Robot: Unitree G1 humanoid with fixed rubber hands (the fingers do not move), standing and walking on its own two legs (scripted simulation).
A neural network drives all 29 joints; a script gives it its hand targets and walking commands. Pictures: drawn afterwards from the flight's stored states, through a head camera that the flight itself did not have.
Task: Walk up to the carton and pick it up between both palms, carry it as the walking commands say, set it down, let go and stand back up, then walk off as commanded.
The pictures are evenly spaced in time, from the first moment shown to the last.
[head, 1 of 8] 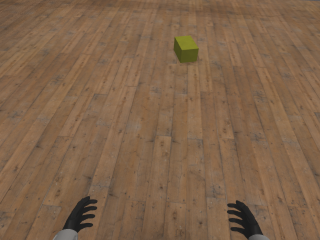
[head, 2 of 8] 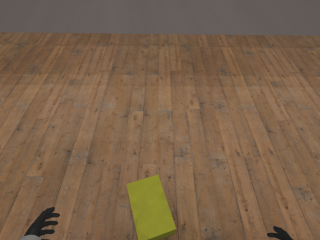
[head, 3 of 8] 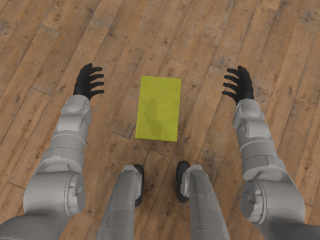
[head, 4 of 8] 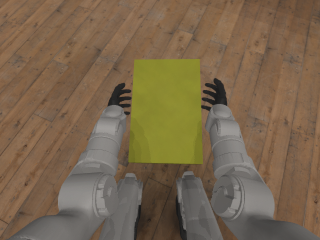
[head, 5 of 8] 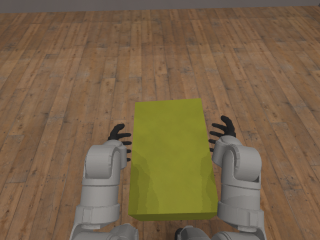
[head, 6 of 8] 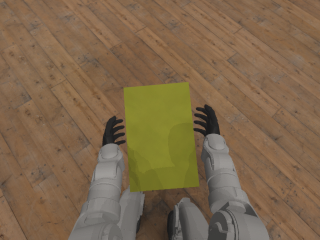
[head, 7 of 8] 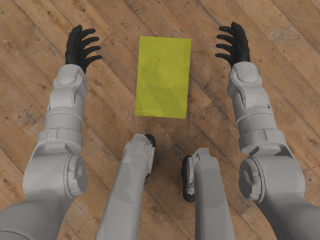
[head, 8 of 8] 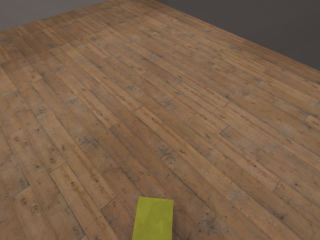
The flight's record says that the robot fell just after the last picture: no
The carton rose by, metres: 0.67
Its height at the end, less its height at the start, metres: +0.00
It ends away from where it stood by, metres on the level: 0.99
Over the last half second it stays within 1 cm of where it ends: yes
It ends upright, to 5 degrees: yes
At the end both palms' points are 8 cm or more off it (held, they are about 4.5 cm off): yes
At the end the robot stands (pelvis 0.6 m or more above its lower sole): yes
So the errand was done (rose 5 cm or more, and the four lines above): yes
